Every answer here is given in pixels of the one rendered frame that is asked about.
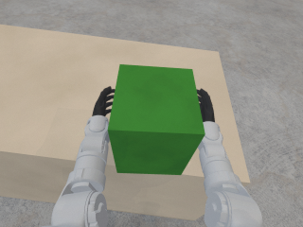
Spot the robot left hand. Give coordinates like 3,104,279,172
92,86,116,116

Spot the robot right hand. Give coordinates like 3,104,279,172
196,88,215,123

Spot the pedestal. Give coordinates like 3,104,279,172
0,24,250,221

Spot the left robot upper arm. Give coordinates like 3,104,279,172
41,190,109,227

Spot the right robot upper arm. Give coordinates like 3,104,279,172
204,190,262,227

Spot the carton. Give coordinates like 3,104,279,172
107,64,205,175

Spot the left robot forearm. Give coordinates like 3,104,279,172
51,115,110,226

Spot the right robot forearm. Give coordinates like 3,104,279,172
198,121,262,227

